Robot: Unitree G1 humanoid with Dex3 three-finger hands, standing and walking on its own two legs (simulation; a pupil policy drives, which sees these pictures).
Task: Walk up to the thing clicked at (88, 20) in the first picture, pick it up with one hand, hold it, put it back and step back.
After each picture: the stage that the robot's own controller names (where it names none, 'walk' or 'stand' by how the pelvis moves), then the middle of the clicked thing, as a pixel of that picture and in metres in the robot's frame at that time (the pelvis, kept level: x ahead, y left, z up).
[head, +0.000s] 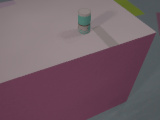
stand; (84, 21) +0.75 +0.00 +0.04
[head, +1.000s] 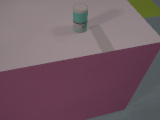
rise first; (80, 18) +0.67 +0.04 +0.07
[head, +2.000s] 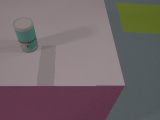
rise first; (26, 35) +0.52 +0.23 +0.08
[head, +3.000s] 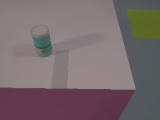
stand; (42, 41) +0.53 +0.18 +0.06
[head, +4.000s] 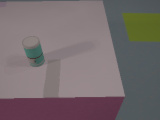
stand; (34, 52) +0.52 +0.21 +0.04
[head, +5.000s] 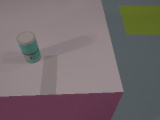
stand; (29, 48) +0.51 +0.23 +0.04
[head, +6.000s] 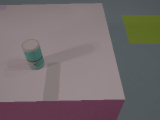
stand; (33, 55) +0.50 +0.22 +0.04
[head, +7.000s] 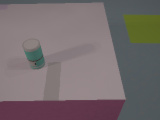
stand; (34, 54) +0.51 +0.22 +0.04
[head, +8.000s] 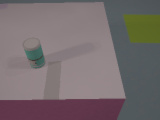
rise first; (34, 53) +0.51 +0.21 +0.04
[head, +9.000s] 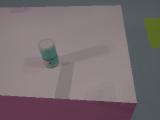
rise first; (49, 54) +0.51 +0.20 +0.04
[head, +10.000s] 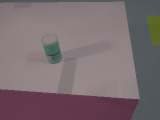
go down; (52, 49) +0.53 +0.19 +0.04
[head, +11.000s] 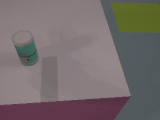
go down; (26, 49) +0.49 +0.18 +0.06
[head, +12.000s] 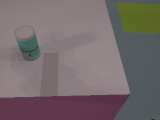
close in; (28, 44) +0.51 +0.18 +0.07
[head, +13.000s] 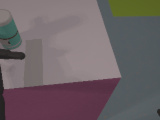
close; (6, 30) +0.53 +0.21 +0.10
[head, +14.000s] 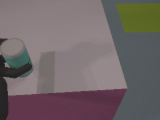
lift; (18, 58) +0.41 +0.20 +0.12
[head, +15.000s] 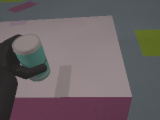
lift; (33, 59) +0.31 +0.15 +0.24
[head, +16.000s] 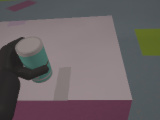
hold; (35, 60) +0.32 +0.15 +0.22
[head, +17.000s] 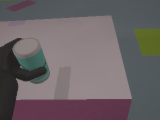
hold; (33, 61) +0.32 +0.15 +0.22
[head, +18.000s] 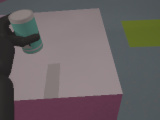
crouch; (27, 32) +0.43 +0.16 +0.24
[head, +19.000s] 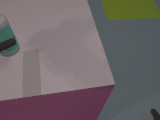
lower; (2, 36) +0.50 +0.20 +0.11
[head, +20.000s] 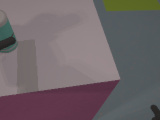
lower; (0, 32) +0.50 +0.19 +0.10
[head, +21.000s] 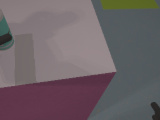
lower; out of the picture +0.51 +0.20 +0.11
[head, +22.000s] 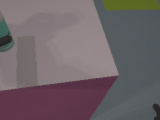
lower; out of the picture +0.51 +0.20 +0.10
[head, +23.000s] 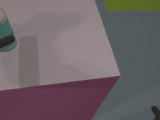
lower; (0, 31) +0.50 +0.20 +0.10
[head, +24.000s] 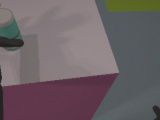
open; (7, 31) +0.51 +0.18 +0.10
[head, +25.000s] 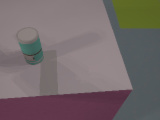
sink last; (31, 47) +0.48 +0.16 +0.08
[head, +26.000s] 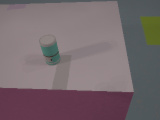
stand; (50, 50) +0.52 +0.18 +0.07
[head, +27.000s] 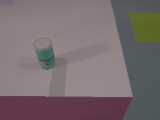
stand; (45, 54) +0.49 +0.17 +0.05
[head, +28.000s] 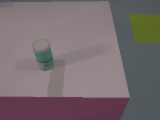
stand; (43, 55) +0.49 +0.18 +0.04
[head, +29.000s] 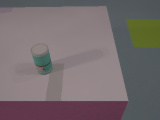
walk; (42, 59) +0.48 +0.18 +0.04
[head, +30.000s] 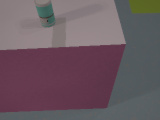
walk; (45, 12) +0.67 +0.17 +0.07
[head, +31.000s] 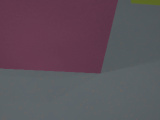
walk; out of the picture +1.03 +0.12 +0.07
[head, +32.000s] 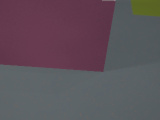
stand; out of the picture +1.23 +0.12 +0.06
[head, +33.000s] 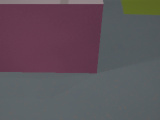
stand; out of the picture +1.21 +0.17 +0.04
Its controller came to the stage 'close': yes
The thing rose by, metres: 0.22
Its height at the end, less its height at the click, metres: +0.00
